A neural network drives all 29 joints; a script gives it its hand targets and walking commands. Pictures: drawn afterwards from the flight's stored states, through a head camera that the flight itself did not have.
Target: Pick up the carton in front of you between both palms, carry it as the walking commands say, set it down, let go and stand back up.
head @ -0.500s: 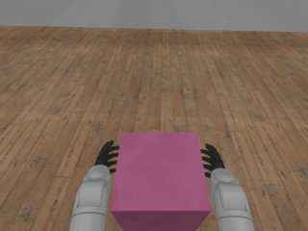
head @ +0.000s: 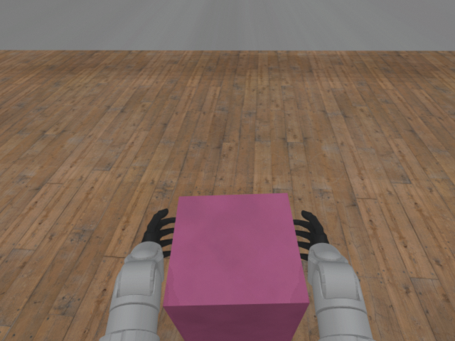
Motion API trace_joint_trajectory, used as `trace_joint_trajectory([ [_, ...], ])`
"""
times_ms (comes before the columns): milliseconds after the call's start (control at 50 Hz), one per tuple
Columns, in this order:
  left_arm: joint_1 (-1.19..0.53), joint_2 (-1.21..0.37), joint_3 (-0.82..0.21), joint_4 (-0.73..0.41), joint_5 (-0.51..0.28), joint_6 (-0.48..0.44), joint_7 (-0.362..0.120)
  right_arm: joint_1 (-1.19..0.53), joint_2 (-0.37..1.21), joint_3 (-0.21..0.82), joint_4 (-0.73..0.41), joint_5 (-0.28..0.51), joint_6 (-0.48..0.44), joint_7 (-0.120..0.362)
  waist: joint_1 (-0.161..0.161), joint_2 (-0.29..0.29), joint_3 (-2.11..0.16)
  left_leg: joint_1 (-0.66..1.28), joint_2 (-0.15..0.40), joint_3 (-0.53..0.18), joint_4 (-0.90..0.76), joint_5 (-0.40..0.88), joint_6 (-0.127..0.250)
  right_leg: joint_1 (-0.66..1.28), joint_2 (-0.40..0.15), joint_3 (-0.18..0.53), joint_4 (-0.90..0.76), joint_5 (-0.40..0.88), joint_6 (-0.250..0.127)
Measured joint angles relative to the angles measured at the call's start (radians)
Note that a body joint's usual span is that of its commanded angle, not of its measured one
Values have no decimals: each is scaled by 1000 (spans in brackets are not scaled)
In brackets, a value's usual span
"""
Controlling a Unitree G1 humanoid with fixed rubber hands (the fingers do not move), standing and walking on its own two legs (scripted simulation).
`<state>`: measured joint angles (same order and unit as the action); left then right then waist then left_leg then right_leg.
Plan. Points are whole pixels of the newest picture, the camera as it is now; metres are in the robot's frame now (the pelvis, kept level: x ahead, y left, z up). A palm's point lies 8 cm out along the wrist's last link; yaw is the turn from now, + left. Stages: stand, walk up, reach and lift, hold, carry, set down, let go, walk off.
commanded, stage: set down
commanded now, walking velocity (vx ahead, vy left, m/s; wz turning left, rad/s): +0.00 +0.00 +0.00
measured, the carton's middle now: (235, 272) +0.29 +0.00 -0.05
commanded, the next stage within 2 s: none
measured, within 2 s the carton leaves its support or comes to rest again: neither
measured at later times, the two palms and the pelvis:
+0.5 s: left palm (166, 271) +0.33 +0.16 -0.11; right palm (293, 263) +0.36 -0.13 -0.13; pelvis -0.05 -0.02 -0.06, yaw +5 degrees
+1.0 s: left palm (184, 280) +0.39 +0.15 -0.26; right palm (288, 273) +0.41 -0.15 -0.28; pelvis -0.04 -0.01 -0.19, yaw +7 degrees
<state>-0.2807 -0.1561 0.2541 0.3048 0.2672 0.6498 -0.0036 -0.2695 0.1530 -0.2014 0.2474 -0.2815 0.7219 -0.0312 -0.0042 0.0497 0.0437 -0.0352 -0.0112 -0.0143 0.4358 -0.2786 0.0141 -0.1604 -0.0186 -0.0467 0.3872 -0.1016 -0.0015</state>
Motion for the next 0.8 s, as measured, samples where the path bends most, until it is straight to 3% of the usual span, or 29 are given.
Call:
trace_joint_trajectory([
  [140, -234, -45, 224, 236, 131, -105, -27, -225, 29, -230, 209, -100, -86, 42, -26, 3, 47, -85, -23, -55, 123, -27, 4, -63, 37, 70, 114, -56, -3],
  [240, -365, -46, 346, 324, 219, -167, -38, -359, 17, -320, 330, -166, -162, 62, -5, 8, 79, -192, -27, -64, 206, -45, -4, -164, 50, 82, 188, -72, -7],
  [340, -417, -45, 398, 340, 248, -245, -39, -434, 12, -362, 396, -217, -264, 75, 10, -3, 89, -383, -41, -64, 302, -60, -17, -358, 48, 89, 289, -76, -7],
  [440, -430, -33, 371, 313, 200, -354, -26, -462, -4, -336, 402, -207, -394, 70, 5, -5, 102, -644, -51, -59, 425, -81, -25, -618, 46, 91, 405, -90, -8],
  [540, -425, -11, 275, 265, 64, -459, 10, -445, -48, -241, 334, -83, -493, 41, 0, -5, 95, -917, -59, -49, 560, -113, -30, -893, 47, 95, 536, -115, -3],
  [660, -417, 6, 191, 207, -70, -479, 51, -435, -100, -157, 274, 40, -508, 16, 4, -5, -38, -1197, -71, -39, 723, -174, -32, -1181, 45, 99, 705, -173, 2],
  [800, -432, -5, 237, 242, -60, -444, 53, -469, -103, -186, 334, 19, -471, 31, -7, 6, -180, -1375, -79, -35, 849, -233, -31, -1364, 45, 97, 834, -231, 3],
])
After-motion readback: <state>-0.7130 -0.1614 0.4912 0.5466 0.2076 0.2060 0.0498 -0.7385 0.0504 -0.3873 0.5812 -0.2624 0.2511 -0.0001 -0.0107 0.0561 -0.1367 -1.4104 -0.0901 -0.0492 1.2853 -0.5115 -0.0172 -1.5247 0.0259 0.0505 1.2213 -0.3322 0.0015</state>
